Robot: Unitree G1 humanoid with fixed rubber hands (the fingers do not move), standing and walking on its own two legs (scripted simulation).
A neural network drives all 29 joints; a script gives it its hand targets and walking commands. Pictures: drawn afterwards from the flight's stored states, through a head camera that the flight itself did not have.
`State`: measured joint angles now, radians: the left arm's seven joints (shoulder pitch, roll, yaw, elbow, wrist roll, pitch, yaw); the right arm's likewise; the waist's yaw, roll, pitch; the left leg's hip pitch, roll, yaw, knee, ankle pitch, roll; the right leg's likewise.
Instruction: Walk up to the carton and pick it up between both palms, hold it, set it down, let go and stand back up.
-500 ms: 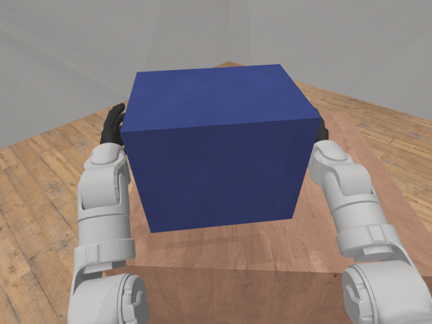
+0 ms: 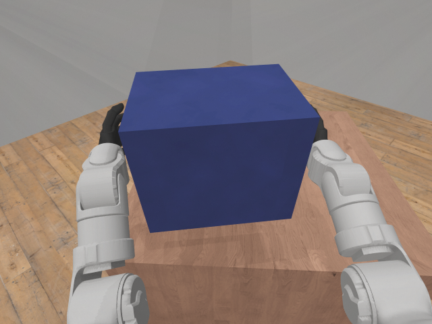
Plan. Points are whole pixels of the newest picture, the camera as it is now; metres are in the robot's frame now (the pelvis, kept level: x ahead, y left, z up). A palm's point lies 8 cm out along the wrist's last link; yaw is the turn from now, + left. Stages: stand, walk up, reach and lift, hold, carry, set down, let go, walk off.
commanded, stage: hold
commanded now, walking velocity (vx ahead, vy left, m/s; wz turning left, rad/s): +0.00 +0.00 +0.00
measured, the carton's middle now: (215, 147) +0.39 +0.00 +0.19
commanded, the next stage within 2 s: set down in 0.52 s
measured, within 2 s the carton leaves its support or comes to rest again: neither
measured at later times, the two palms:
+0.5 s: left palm (116, 146) +0.38 +0.17 +0.21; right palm (316, 143) +0.37 -0.18 +0.20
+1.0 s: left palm (125, 158) +0.38 +0.16 +0.18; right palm (313, 166) +0.37 -0.19 +0.15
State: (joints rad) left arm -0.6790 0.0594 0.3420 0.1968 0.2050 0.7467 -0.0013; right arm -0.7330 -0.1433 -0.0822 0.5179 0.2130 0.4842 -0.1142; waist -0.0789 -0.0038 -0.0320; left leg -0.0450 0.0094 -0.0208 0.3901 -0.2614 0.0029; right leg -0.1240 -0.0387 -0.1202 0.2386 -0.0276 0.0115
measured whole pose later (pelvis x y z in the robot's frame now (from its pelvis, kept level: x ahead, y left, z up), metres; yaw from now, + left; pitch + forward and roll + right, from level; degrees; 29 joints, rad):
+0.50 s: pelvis +0.00 +0.00 +0.00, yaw +0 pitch -5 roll -1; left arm -0.69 0.06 0.35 0.22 0.21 0.74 -0.01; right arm -0.74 -0.15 -0.07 0.52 0.21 0.49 -0.12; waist -0.08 0.00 -0.03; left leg -0.03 0.01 -0.02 0.38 -0.26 0.00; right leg -0.11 -0.03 -0.12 0.24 -0.03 0.01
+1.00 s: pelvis +0.01 +0.00 +0.00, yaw +1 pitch -8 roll -1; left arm -0.65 0.01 0.35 0.40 0.23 0.42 -0.02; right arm -0.61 -0.05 -0.23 0.66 -0.04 0.12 -0.03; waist -0.06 -0.01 0.03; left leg 0.05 0.01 -0.03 0.35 -0.25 0.00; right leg -0.06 -0.04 -0.13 0.26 -0.06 0.01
